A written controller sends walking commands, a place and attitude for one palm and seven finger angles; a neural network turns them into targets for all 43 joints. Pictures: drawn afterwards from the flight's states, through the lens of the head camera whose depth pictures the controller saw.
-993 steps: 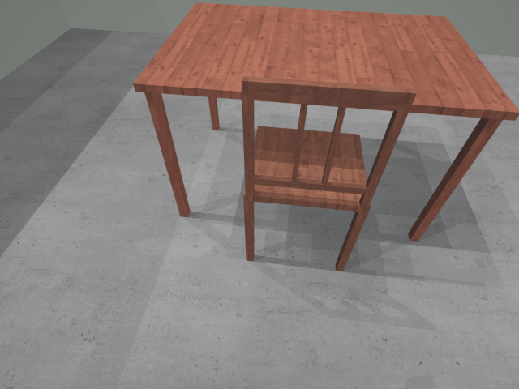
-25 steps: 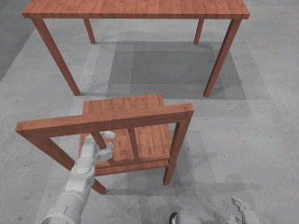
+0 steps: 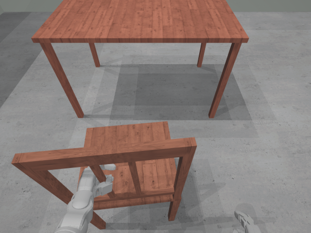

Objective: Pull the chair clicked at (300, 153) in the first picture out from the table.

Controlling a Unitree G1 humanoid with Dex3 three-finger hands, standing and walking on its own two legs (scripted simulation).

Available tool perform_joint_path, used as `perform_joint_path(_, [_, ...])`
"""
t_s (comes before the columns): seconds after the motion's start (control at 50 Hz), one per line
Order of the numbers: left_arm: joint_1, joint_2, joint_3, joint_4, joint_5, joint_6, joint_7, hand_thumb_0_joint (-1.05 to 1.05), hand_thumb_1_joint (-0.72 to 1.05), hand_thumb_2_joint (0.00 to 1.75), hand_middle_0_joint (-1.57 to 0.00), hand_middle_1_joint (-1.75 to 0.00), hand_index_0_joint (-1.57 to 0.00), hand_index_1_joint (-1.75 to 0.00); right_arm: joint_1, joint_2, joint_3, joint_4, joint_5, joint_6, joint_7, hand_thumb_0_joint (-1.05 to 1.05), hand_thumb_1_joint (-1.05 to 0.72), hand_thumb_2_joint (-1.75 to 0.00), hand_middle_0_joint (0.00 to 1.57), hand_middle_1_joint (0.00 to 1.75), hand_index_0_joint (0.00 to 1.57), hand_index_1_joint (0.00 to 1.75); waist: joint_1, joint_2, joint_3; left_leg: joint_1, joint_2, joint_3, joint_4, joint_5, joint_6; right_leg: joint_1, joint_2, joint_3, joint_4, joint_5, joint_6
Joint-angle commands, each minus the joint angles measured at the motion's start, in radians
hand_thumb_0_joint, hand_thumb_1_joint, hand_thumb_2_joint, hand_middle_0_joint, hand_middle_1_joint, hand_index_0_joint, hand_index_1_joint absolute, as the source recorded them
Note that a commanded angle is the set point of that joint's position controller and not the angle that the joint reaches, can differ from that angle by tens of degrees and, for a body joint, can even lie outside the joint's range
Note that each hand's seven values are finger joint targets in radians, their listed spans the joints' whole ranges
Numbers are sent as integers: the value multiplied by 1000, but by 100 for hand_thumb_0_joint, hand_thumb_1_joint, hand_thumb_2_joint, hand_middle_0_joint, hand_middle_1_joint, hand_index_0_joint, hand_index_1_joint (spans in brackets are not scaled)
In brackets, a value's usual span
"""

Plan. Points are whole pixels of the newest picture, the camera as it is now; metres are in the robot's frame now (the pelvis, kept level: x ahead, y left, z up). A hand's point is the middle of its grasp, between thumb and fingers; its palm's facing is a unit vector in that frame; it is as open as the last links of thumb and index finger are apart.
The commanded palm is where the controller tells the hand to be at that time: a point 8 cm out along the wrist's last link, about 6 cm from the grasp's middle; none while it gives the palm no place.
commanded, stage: stop walking, hand still on the chair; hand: left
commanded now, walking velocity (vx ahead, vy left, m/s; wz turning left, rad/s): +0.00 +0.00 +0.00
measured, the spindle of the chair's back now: (104, 182) +0.28 +0.17 -0.10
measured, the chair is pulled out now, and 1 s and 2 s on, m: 0.60 0.60 0.60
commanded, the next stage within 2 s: open the thumb and straighten the fingers in 0.24 s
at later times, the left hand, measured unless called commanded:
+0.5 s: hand (108, 182) +0.26 +0.15 -0.07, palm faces +0.01 -0.99 -0.15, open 5.8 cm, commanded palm +0.24 +0.20 -0.05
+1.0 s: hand (106, 181) +0.27 +0.16 -0.07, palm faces +0.05 -0.98 -0.18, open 16.4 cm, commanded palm +0.24 +0.21 -0.05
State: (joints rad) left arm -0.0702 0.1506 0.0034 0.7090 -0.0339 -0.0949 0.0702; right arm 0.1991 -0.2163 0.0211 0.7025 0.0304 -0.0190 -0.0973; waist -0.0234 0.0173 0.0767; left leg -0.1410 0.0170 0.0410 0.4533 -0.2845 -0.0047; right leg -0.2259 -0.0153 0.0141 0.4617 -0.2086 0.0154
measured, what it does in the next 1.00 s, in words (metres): stands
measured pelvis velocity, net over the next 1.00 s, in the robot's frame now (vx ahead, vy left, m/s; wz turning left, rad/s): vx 0.01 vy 0.00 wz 0.07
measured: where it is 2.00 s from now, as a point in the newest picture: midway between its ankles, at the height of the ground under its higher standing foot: outside the picture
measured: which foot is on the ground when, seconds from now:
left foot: down 0.00-1.00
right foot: down 0.00-1.00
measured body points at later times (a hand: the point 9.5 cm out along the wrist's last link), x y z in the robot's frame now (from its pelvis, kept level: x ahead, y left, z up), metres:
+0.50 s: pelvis +0.00 +0.00 -0.01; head +0.03 +0.01 +0.44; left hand +0.26 +0.21 -0.05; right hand +0.13 -0.24 -0.11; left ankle -0.02 +0.12 -0.74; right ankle +0.03 -0.13 -0.74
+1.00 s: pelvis +0.01 +0.00 -0.03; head +0.06 -0.02 +0.41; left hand +0.26 +0.21 -0.06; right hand +0.18 -0.24 -0.13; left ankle -0.02 +0.12 -0.74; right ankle +0.03 -0.13 -0.74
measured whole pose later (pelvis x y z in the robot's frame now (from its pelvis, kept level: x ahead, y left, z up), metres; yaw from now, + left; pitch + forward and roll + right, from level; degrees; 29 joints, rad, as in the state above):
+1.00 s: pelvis +0.01 +0.00 -0.03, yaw +4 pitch +10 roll +0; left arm 0.08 0.18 -0.01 0.27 -0.07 0.18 0.02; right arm 0.23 -0.27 0.03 0.55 0.04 -0.08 -0.05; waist -0.04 0.06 -0.10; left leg -0.53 0.00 -0.03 0.80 -0.44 -0.01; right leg -0.58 -0.04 -0.05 0.79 -0.38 0.01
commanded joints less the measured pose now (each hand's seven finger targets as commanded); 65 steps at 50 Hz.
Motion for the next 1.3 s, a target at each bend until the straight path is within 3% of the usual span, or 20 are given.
perform_joint_path(0.0, [-229, 165, 43, -218, 24, -57, 26, 0, 90, 90, -50, -145, -50, -145, -41, -125, -48, -131, 0, -35, -18, 0, -90, -90, 20, 30, 20, 30, 9, -2, -232, 64, 100, -94, -64, 273, 28, 79, -88, 82, -54, 235, -42])
perform_joint_path(0.28, [-226, 158, 28, -203, 18, -41, 33, 0, 90, 90, -50, -145, -50, -145, -45, -127, -45, -144, 4, -6, -29, 0, -90, -90, 20, 30, 20, 30, 10, 6, -237, 56, 100, -98, -78, 259, 26, 83, -95, 79, -75, 229, -45])
perform_joint_path(0.32, [-222, 213, 67, -265, 17, -48, 37, 0, 90, 90, -50, -145, -50, -145, -44, -133, -48, -145, 5, -7, -31, 0, -90, -90, 20, 30, 20, 30, 13, 15, -243, 64, 99, -99, -80, 276, 26, 93, -96, 76, -76, 251, -43])
perform_joint_path(0.34, [-108, 94, -8, -173, -30, 4, 2, 0, 78, 84, -50, -145, -50, -145, -21, -168, -49, -137, 32, -14, 12, 0, -90, -90, 20, 30, 20, 30, -45, -126, -213, -104, 50, -69, -57, 206, 17, 26, -52, -45, -14, 166, -33])
perform_joint_path(0.36, [-148, 130, 21, -259, -34, 1, -16, 0, 66, 78, -50, -145, -50, -145, -42, -179, -53, -155, 31, -20, 30, 0, -90, -90, 20, 30, 20, 30, -20, -157, -223, -152, 46, -64, -32, 191, 24, 18, -46, -42, 11, 163, -38])
perform_joint_path(0.42, [-112, 163, 21, -399, -24, 7, -32, 0, 30, 61, -50, -145, -50, -145, -35, -171, -60, -185, 29, -47, 62, 0, -90, -90, 20, 30, 20, 30, -17, 44, -283, -166, 22, -58, 28, 150, 15, -34, -37, -29, 50, 90, -49])
perform_joint_path(0.52, [-26, 121, 1, -449, -31, 75, -25, 0, -31, 32, -50, -145, -50, -145, -22, -178, -61, -214, 20, -76, 77, 0, -90, -90, 20, 30, 20, 30, -20, -7, -315, -242, 19, -66, 106, 165, 15, -105, -25, -53, 119, 97, -44])
perform_joint_path(0.56, [-85, 189, 63, -498, -31, 91, -15, 0, -55, 20, -45, -130, -45, -130, -19, -189, -63, -216, 19, -79, 69, 0, -90, -90, 20, 30, 20, 30, -21, -9, -342, -268, 14, -64, 130, 144, 18, -118, -25, -50, 144, 95, -39])
perform_joint_path(0.66, [-94, 135, 23, -548, -33, 137, -23, 0, -55, 20, -32, -94, -32, -94, -7, -185, -59, -232, 13, -99, 47, 0, -90, -90, 20, 30, 20, 30, -27, 7, -389, -266, 9, -67, 180, 192, 16, -148, -26, -65, 193, 125, -34])
perform_joint_path(0.76, [-50, 109, 4, -579, -42, 169, -33, 0, -55, 20, -20, -58, -20, -58, 6, -187, -58, -248, 9, -117, 36, 0, -90, -90, 20, 30, 20, 30, -29, -42, -408, -278, 7, -73, 217, 234, 17, -158, -26, -76, 225, 172, -29])
perform_joint_path(0.82, [-28, 130, 17, -606, -32, 192, -32, 0, -55, 20, -13, -36, -13, -36, 11, -190, -58, -258, 8, -118, 34, 0, -90, -90, 20, 30, 20, 30, -24, -17, -412, -283, 6, -72, 235, 251, 15, -166, -28, -76, 239, 188, -31])
perform_joint_path(0.84, [-24, 194, 79, -578, -26, 201, -27, 0, -55, 20, -10, -29, -10, -29, 21, -195, -57, -252, 8, -113, 32, 0, -90, -90, 20, 30, 20, 30, -22, -29, -393, -301, 5, -71, 241, 243, 14, -174, -27, -74, 244, 190, -30])
perform_joint_path(0.88, [10, 150, 48, -600, -28, 214, -34, 0, -55, 20, -5, -14, -5, -14, 14, -188, -52, -272, 8, -111, 33, 0, -90, -90, 20, 30, 20, 30, -20, -43, -387, -324, 0, -65, 247, 224, 17, -169, -30, -75, 248, 190, -28])
perform_joint_path(0.92, [-9, 182, 71, -637, -31, 217, -36, 0, -55, 20, 0, 0, 0, 0, 18, -191, -54, -279, 6, -113, 28, 0, -90, -90, 20, 30, 20, 30, -21, -43, -404, -327, -2, -63, 258, 216, 21, -157, -29, -68, 248, 197, -30])
perform_joint_path(1.0, [51, 150, 38, -698, -37, 217, -50, 0, -55, 20, 0, 0, 0, 0, 20, -182, -49, -296, 7, -125, 22, 0, -90, -90, 20, 30, 20, 30, -25, -16, -417, -323, -6, -62, 276, 238, 22, -157, -32, -71, 260, 221, -28])
perform_joint_path(1.08, [21, 166, 41, -689, -44, 227, -59, 0, -55, 20, 0, 0, 0, 0, 23, -191, -47, -290, 8, -132, 15, 0, -90, -90, 20, 30, 20, 30, -41, -54, -384, -352, -8, -71, 282, 178, 27, -183, -30, -73, 254, 175, -22])
perform_joint_path(1.14, [21, 192, 55, -740, -40, 220, -59, 0, -55, 20, 0, 0, 0, 0, 21, -190, -47, -293, 8, -140, 10, 0, -90, -90, 20, 30, 20, 30, -30, 17, -416, -331, -13, -69, 284, 183, 26, -175, -34, -69, 257, 166, -26])
perform_joint_path(1.16, [123, 222, 105, -686, -41, 227, -57, 0, -55, 20, 0, 0, 0, 0, 25, -188, -47, -295, 7, -141, 10, 0, -90, -90, 20, 30, 20, 30, -11, -13, -396, -352, -11, -70, 282, 177, 24, -172, -32, -73, 260, 156, -27])
perform_joint_path(1.2, [141, 177, 54, -731, -45, 225, -67, 0, -55, 20, 0, 0, 0, 0, 19, -185, -44, -310, 9, -146, 13, 0, -90, -90, 20, 30, 20, 30, -19, -26, -395, -360, -13, -71, 280, 169, 26, -175, -33, -76, 263, 151, -25])
perform_joint_path(1.28, [202, 193, 62, -768, -50, 230, -71, 0, -55, 20, 0, 0, 0, 0, 13, -187, -45, -321, 13, -154, 10, 0, -90, -90, 20, 30, 20, 30, -20, -34, -359, -388, -14, -71, 284, 121, 28, -194, -32, -72, 254, 101, -22])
